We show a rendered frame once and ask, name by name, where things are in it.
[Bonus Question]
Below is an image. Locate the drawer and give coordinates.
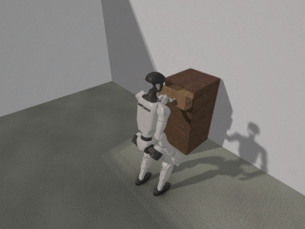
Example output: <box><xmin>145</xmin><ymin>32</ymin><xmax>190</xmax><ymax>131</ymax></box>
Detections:
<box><xmin>158</xmin><ymin>84</ymin><xmax>193</xmax><ymax>111</ymax></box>

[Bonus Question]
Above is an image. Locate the cabinet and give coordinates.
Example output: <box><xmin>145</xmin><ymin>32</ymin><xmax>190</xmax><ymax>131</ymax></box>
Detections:
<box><xmin>163</xmin><ymin>68</ymin><xmax>221</xmax><ymax>155</ymax></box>

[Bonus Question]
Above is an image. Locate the robot head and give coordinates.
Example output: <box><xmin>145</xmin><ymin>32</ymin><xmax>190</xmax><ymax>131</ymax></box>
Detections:
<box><xmin>142</xmin><ymin>72</ymin><xmax>166</xmax><ymax>103</ymax></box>

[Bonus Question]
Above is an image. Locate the handle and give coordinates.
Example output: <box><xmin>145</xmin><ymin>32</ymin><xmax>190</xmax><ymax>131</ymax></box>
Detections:
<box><xmin>164</xmin><ymin>94</ymin><xmax>175</xmax><ymax>102</ymax></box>

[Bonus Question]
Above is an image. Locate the right robot hand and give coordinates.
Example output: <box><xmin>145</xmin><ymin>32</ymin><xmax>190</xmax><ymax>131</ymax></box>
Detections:
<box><xmin>171</xmin><ymin>152</ymin><xmax>183</xmax><ymax>166</ymax></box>

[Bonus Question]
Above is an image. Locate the robot right thigh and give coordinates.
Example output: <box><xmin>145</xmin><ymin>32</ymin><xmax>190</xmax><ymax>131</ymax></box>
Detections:
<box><xmin>147</xmin><ymin>145</ymin><xmax>173</xmax><ymax>170</ymax></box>

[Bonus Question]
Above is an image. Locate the right robot upper arm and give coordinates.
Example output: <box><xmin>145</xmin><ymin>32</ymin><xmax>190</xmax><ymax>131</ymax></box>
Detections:
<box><xmin>153</xmin><ymin>103</ymin><xmax>171</xmax><ymax>142</ymax></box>

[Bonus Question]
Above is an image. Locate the robot right forearm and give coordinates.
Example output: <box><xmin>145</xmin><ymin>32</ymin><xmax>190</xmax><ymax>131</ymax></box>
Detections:
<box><xmin>158</xmin><ymin>134</ymin><xmax>176</xmax><ymax>157</ymax></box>

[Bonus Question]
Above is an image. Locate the left robot hand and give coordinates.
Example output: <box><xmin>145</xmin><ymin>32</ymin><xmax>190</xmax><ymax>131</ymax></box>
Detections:
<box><xmin>158</xmin><ymin>94</ymin><xmax>168</xmax><ymax>105</ymax></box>

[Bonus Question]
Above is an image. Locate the left robot upper arm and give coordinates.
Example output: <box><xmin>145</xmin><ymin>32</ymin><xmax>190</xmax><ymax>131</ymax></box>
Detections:
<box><xmin>135</xmin><ymin>91</ymin><xmax>145</xmax><ymax>100</ymax></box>

